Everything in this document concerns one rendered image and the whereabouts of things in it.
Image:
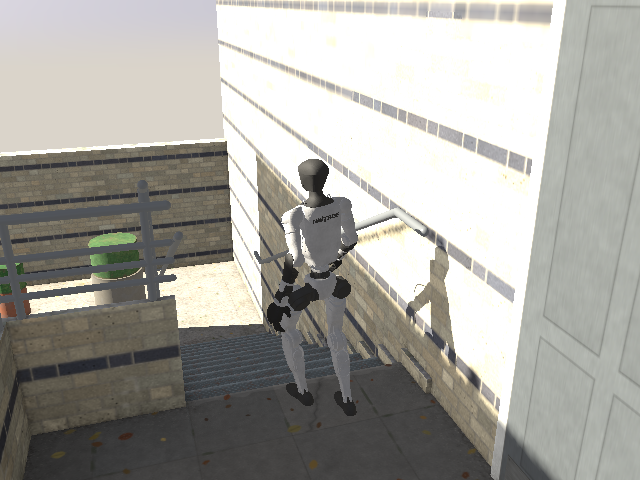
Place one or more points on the robot left hand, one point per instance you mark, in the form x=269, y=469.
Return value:
x=275, y=313

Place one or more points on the robot left forearm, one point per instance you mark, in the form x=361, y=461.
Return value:
x=282, y=296

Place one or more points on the robot left upper arm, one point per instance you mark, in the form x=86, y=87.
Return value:
x=291, y=221

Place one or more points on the robot right forearm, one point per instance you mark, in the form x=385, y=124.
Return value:
x=344, y=250

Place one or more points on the robot right upper arm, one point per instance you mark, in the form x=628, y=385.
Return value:
x=347, y=221

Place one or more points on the robot right shin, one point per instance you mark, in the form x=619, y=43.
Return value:
x=341, y=363

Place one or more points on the robot right hand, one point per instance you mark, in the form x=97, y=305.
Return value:
x=335, y=265

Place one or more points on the robot left foot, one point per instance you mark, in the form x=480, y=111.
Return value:
x=306, y=399

